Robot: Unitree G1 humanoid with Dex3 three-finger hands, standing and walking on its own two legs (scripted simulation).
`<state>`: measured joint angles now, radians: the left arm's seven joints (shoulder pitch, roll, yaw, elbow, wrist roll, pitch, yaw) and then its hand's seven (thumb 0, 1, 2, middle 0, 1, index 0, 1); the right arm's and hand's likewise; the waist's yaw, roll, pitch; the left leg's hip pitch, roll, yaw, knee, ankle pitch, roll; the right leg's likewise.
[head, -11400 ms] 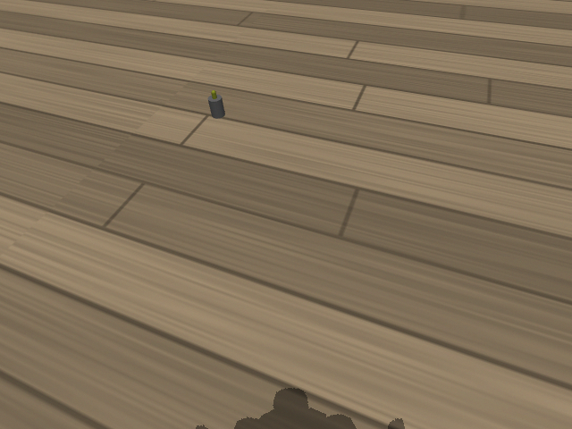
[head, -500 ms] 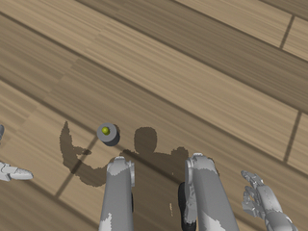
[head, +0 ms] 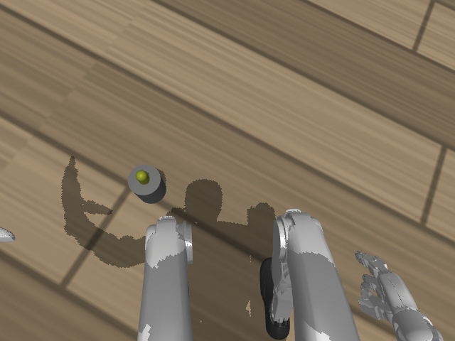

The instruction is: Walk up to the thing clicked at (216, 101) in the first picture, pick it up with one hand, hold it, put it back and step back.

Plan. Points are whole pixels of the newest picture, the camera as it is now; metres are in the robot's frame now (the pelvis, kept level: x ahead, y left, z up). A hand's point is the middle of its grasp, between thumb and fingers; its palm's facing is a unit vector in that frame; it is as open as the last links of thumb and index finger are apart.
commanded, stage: go down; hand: left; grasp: from the side
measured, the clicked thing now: (146, 182) +0.44 +0.22 -0.35
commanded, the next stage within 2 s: approach in 1.68 s
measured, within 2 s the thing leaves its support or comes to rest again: neither
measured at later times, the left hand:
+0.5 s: hand out of the picture +0.35 +0.40 -0.04, palm faces +0.18 -0.97 -0.19, open 17.2 cm
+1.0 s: hand out of the picture +0.36 +0.41 -0.06, palm faces +0.19 -0.97 -0.16, open 17.2 cm
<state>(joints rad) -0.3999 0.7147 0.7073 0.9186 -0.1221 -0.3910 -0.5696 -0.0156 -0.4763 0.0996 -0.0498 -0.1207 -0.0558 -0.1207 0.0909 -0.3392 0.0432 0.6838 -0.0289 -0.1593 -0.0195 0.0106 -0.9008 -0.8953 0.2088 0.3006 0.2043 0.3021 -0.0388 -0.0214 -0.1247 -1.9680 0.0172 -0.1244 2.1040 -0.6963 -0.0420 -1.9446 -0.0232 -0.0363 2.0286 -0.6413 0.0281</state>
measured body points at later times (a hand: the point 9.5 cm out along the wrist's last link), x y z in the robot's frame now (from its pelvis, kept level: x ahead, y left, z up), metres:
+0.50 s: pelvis -0.01 +0.01 -0.03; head +0.19 +0.06 +0.37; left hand +0.34 +0.45 -0.03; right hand +0.15 -0.27 -0.14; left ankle +0.08 +0.14 -0.40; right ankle +0.10 -0.13 -0.40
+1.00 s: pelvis -0.01 +0.00 -0.06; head +0.19 +0.06 +0.34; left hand +0.34 +0.46 -0.04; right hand +0.16 -0.27 -0.16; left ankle +0.08 +0.14 -0.40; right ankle +0.10 -0.13 -0.40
